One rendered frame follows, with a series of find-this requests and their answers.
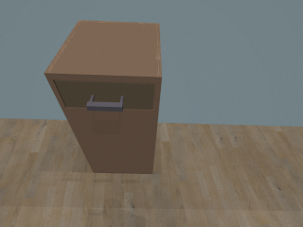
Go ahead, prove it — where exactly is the handle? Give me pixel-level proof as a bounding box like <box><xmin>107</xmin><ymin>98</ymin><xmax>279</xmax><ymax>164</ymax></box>
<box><xmin>86</xmin><ymin>95</ymin><xmax>124</xmax><ymax>112</ymax></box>

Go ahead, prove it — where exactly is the cabinet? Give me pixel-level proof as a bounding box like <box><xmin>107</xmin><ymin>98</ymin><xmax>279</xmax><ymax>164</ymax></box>
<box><xmin>44</xmin><ymin>20</ymin><xmax>162</xmax><ymax>174</ymax></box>

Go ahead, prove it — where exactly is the drawer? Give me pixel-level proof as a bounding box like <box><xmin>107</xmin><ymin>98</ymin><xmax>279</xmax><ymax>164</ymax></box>
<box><xmin>55</xmin><ymin>79</ymin><xmax>155</xmax><ymax>110</ymax></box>

